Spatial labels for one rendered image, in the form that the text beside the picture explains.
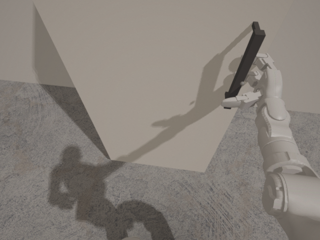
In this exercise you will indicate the right robot hand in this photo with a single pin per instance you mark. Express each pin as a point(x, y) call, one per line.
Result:
point(269, 85)

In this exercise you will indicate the handle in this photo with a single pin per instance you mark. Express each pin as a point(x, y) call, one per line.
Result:
point(250, 53)

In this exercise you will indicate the fridge door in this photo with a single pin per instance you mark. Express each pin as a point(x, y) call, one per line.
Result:
point(152, 73)

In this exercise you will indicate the robot right upper arm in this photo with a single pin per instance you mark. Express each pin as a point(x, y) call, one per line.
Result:
point(294, 200)

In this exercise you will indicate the right robot forearm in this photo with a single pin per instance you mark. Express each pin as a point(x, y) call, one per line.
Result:
point(275, 139)

